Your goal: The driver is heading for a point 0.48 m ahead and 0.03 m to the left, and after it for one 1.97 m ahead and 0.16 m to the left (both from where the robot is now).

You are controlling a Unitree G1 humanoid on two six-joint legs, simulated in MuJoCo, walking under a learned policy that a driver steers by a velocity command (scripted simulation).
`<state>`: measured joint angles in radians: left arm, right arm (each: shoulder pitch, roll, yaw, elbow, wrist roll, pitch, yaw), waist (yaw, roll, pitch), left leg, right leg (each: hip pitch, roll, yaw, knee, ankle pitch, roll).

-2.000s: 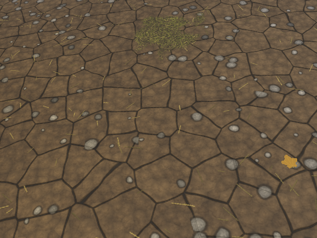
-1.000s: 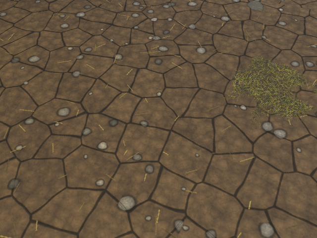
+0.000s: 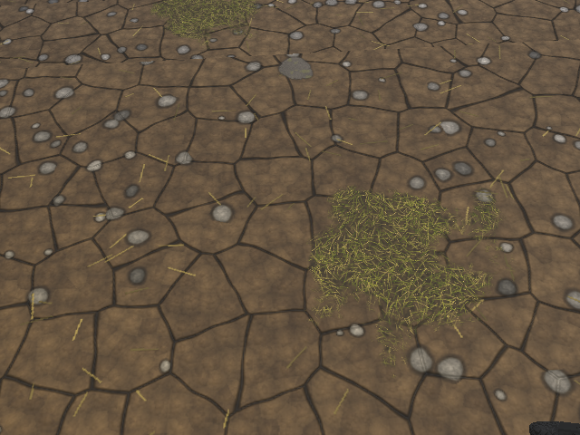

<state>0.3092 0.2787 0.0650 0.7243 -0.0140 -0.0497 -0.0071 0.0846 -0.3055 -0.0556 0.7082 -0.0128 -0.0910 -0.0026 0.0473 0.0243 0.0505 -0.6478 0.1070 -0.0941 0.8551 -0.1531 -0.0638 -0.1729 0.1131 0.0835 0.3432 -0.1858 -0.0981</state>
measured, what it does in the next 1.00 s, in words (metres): walks ahead: left foot, then right foot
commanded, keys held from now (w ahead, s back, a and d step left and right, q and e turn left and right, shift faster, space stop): w+e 0.18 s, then w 0.22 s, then q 0.60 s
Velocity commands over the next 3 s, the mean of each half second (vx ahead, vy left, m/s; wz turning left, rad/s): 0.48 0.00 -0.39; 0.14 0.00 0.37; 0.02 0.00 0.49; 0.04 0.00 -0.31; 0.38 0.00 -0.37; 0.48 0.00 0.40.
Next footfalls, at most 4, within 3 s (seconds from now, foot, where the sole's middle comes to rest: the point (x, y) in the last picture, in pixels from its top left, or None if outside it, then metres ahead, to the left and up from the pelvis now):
0.20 left None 0.31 0.15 -0.78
0.64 right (383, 428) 0.48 -0.13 -0.78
1.04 left None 0.44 0.13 -0.78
1.50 right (364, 419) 0.50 -0.09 -0.78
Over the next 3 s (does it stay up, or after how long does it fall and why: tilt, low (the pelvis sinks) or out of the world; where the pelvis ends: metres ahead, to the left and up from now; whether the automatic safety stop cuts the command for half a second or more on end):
stays up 0.92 -0.08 0.00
